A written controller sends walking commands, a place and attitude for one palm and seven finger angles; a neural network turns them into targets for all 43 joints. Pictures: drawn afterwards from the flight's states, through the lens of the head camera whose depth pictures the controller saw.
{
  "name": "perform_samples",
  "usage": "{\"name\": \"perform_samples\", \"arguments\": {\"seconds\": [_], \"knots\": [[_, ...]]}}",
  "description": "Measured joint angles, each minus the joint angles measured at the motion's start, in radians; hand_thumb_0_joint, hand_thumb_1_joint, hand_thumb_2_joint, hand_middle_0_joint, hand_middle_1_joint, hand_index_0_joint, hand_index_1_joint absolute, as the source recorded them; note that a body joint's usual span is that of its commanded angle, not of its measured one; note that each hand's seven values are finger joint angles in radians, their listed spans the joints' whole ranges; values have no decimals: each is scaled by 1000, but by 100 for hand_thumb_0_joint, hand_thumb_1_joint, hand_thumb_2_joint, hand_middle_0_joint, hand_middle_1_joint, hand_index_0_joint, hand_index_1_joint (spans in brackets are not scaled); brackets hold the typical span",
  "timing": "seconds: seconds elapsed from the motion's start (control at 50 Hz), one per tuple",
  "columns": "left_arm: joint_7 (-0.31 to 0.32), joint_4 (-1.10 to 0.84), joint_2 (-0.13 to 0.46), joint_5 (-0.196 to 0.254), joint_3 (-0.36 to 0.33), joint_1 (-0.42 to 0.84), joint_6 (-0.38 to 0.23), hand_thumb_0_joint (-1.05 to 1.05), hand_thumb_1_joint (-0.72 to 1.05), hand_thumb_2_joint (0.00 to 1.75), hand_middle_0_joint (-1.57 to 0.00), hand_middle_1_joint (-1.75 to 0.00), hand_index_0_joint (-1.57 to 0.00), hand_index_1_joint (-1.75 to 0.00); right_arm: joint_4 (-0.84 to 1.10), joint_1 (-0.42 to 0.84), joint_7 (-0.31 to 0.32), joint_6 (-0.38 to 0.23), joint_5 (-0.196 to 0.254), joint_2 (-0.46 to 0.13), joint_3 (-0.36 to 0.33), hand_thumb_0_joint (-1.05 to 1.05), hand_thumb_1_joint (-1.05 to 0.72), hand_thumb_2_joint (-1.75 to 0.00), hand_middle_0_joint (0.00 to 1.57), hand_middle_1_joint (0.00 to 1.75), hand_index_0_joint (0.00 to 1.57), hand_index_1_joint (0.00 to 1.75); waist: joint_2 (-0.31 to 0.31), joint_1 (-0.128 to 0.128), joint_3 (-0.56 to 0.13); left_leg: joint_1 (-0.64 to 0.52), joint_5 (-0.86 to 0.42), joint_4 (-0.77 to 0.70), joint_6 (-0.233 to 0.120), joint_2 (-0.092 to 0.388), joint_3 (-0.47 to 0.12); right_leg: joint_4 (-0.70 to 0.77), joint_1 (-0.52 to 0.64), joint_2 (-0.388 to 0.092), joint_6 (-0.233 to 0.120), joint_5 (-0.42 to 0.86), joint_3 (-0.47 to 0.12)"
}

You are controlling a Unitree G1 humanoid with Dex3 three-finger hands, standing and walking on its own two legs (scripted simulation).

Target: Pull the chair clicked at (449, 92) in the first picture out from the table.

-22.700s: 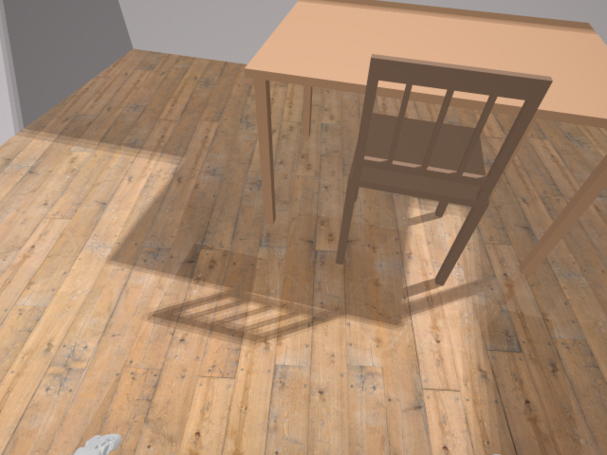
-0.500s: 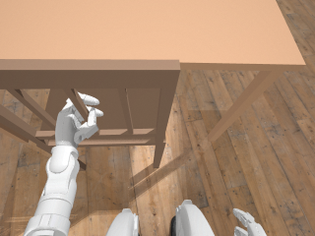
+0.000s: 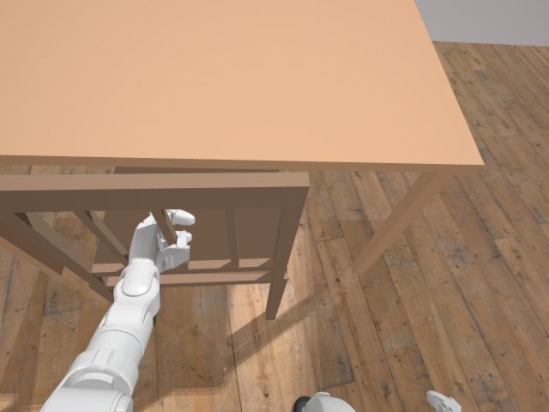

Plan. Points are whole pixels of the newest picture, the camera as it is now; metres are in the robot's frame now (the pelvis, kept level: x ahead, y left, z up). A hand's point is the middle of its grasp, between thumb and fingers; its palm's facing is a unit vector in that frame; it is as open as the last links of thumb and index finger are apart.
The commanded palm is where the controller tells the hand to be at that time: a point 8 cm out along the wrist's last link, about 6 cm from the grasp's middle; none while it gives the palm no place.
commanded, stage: step backward, pulling the chair out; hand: left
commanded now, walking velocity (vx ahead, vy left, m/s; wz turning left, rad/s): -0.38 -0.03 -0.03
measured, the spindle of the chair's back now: (172, 239) +0.39 +0.17 -0.08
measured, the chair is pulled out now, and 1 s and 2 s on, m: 0.03 0.21 0.26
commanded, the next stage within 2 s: none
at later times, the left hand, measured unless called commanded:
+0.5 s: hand (193, 299) +0.28 +0.12 -0.06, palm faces +0.04 -0.98 -0.17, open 4.8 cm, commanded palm +0.27 +0.17 -0.06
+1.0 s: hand (194, 370) +0.19 +0.11 -0.06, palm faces -0.07 -0.98 -0.17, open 4.8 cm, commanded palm +0.19 +0.16 -0.06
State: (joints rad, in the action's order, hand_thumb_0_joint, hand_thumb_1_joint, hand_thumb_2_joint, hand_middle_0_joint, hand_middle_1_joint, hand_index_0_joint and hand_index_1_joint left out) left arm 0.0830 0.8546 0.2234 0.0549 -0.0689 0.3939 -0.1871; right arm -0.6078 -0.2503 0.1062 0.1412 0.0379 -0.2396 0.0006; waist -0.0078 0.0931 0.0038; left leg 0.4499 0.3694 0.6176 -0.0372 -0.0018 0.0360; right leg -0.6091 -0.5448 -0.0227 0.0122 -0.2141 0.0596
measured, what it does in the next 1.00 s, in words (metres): walks backwards: left foot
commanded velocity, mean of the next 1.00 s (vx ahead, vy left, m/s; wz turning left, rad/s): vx -0.38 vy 0.01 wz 0.02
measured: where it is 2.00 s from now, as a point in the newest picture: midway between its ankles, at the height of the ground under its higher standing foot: outside the picture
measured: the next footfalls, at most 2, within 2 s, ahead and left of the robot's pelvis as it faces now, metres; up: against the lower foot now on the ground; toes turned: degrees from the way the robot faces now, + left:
left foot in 0.80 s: -0.11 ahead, +0.14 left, +0.00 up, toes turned +1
right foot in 1.50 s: -0.06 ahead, -0.12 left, +0.00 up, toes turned -5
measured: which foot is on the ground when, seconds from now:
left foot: down 0.00-0.56, up 0.58-0.78, down 0.80-1.00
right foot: down 0.00-1.00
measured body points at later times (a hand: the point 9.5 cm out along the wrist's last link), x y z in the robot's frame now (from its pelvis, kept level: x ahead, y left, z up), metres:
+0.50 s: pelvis -0.06 -0.02 +0.00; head +0.01 -0.03 +0.44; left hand +0.28 +0.17 -0.05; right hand +0.02 -0.27 -0.13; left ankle -0.05 +0.08 -0.73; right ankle +0.01 -0.13 -0.73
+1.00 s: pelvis -0.14 +0.01 +0.00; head -0.08 +0.00 +0.44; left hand +0.19 +0.16 -0.05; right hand -0.07 -0.25 -0.13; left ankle -0.15 +0.14 -0.73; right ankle -0.05 -0.12 -0.73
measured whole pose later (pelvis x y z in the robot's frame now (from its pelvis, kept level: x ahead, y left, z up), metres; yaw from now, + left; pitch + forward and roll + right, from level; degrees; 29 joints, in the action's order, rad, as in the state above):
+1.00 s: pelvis -0.14 +0.01 +0.00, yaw -2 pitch +3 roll +2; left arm 0.11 0.83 0.13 0.05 0.05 0.30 -0.14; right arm -0.65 -0.28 0.11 0.09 0.03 -0.23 -0.01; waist -0.01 0.05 0.07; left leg 0.30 0.33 0.58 0.01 0.01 0.05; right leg -0.58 -0.48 -0.07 0.01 -0.16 0.02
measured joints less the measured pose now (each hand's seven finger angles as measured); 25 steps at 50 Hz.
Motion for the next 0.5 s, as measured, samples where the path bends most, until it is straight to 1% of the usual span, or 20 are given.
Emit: {"name": "perform_samples", "arguments": {"seconds": [0.06,0.16,0.22,0.36,0.44,0.5], "knots": [[-4,5,3,2,-13,-11,-4,3,79,81,-32,-118,-50,-144,-2,0,-12,-2,-12,-6,-11,1,-91,-90,20,30,20,30,2,8,34,-44,-20,-27,0,4,14,32,41,6,-7,25,-10],[-7,-20,0,5,-16,-62,-15,3,79,81,-32,-117,-50,-144,-5,-12,-22,2,-14,2,-11,1,-91,-90,20,30,20,30,13,2,54,-81,-16,-39,2,17,41,82,87,18,-10,27,-20],[-3,-16,-7,7,-11,-64,-19,2,79,81,-33,-117,-50,-144,-12,-8,-15,5,-9,12,-4,1,-91,-90,20,30,20,30,16,-1,61,-78,-25,-38,6,16,45,81,83,17,-11,37,-22],[11,7,-13,11,-3,-50,-12,2,79,82,-33,-117,-50,-144,-23,20,-3,0,-7,31,9,1,-91,-90,20,30,20,30,0,-8,65,-64,-60,-46,-4,-2,60,72,60,-1,-4,49,-36],[11,16,-16,14,-6,-62,-10,2,78,82,-33,-116,-50,-144,-28,25,-8,-15,-16,42,14,1,-91,-90,20,30,20,30,-16,-18,69,-75,-71,-42,-2,-10,74,35,53,-10,-10,35,-47],[13,34,-29,23,-11,-72,-14,2,78,82,-34,-116,-50,-144,-37,24,-12,-28,-18,39,16,1,-91,-90,20,30,20,30,-1,-27,76,-78,-68,-20,8,0,69,14,57,-2,-20,31,-40]]}}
